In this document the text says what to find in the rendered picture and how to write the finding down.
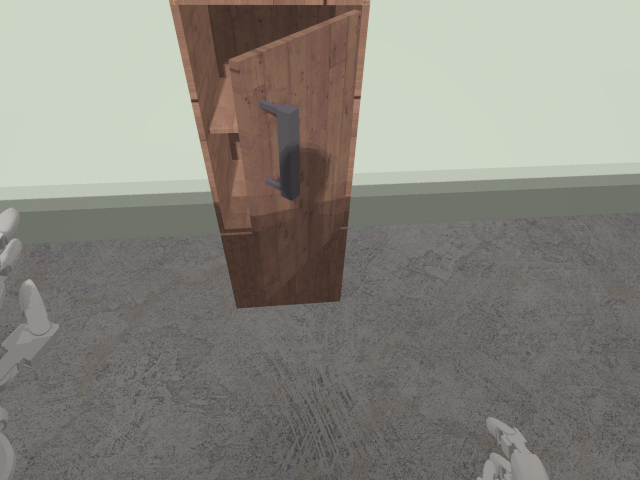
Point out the handle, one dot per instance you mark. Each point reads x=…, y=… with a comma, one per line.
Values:
x=288, y=145

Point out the right robot hand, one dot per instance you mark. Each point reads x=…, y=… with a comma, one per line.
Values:
x=523, y=464

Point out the cupboard door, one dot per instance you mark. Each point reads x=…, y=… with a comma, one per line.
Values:
x=314, y=70

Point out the left robot hand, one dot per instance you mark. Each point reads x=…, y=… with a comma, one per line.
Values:
x=28, y=343

